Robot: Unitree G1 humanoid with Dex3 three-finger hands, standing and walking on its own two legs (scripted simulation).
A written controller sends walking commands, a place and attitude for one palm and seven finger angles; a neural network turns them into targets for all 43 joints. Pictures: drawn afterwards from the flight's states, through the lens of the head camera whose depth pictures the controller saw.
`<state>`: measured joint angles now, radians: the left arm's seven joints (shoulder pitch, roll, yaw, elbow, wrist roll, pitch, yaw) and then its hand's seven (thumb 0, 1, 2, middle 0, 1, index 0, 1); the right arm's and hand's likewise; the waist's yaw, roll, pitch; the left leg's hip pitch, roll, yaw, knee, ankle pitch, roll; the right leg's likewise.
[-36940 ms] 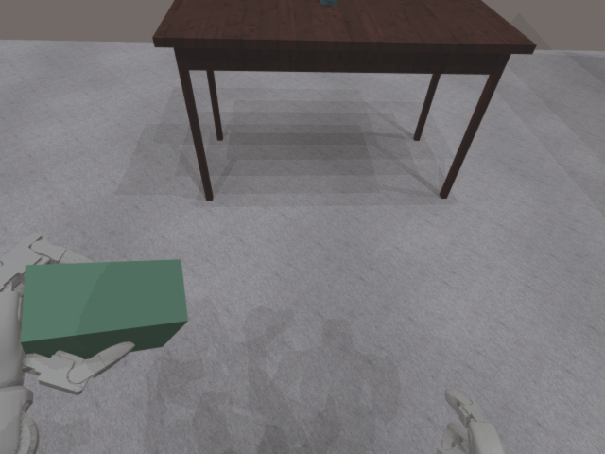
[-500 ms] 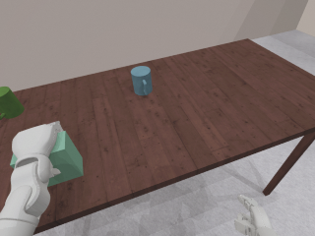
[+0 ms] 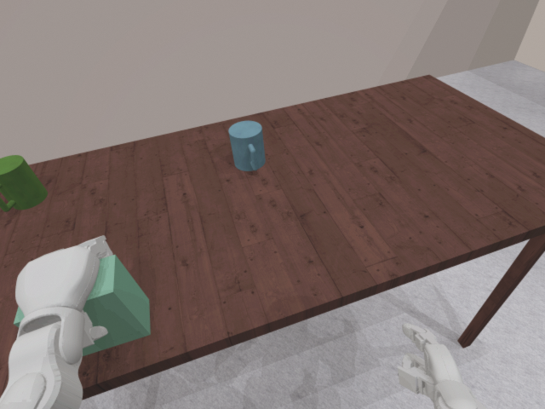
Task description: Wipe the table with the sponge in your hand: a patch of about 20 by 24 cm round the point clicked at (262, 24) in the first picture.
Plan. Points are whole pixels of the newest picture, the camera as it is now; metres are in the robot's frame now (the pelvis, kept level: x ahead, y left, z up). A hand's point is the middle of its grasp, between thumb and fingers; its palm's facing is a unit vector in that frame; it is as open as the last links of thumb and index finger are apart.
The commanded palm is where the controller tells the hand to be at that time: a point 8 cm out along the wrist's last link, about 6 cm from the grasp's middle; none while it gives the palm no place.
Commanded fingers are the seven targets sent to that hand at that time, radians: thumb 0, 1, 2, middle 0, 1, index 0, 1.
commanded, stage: wipe back along the first lane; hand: left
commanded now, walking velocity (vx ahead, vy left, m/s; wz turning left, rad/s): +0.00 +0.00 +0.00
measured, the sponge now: (99, 316) +0.21 +0.30 +0.04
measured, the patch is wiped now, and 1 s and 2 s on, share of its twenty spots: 1.00 1.00 1.00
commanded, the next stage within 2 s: lift the sponge slowly off the table in 0.10 s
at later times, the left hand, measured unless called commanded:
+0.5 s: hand (83, 315) +0.19 +0.28 +0.10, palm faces +0.08 -0.09 -0.99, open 10.3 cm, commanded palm +0.16 +0.27 +0.15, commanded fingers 0.00 0.10 1.30 -1.20 -1.60 -1.20 -1.60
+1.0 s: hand (73, 319) +0.18 +0.28 +0.11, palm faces +0.07 -0.10 -0.99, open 10.3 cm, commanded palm +0.15 +0.27 +0.19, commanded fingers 0.00 0.10 1.30 -1.20 -1.60 -1.20 -1.60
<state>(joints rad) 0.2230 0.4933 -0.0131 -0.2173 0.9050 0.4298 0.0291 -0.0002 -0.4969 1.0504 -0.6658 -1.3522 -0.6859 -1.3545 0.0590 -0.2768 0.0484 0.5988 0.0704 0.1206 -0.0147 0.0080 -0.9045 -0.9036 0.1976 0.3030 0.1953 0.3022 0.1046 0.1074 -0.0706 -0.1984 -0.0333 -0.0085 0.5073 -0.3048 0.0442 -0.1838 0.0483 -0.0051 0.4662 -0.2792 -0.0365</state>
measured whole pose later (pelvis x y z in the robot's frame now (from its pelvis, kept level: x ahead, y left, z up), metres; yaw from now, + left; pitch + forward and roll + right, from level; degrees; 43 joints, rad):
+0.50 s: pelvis -0.02 -0.01 +0.00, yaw +0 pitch -3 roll +0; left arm 0.24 0.49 -0.05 -0.26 0.91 0.47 0.02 -0.01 -0.50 1.05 -0.67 -1.35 -0.69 -1.35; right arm 0.04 -0.27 0.06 0.61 0.06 0.10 -0.03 0.01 -0.90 -0.90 0.20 0.30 0.20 0.30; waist 0.12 0.10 -0.05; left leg -0.17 -0.03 -0.01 0.50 -0.28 0.03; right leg -0.16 0.05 -0.01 0.47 -0.27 -0.05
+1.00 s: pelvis -0.02 -0.02 +0.00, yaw +0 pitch -5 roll +0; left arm 0.22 0.55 0.00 -0.26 0.85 0.41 -0.04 -0.01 -0.51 1.05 -0.69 -1.33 -0.71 -1.33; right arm 0.04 -0.27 0.06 0.63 0.05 0.06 -0.05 0.01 -0.90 -0.90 0.20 0.30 0.20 0.30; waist 0.14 0.10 -0.01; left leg -0.14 -0.01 -0.02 0.48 -0.27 0.02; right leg -0.12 0.07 -0.02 0.44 -0.25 -0.07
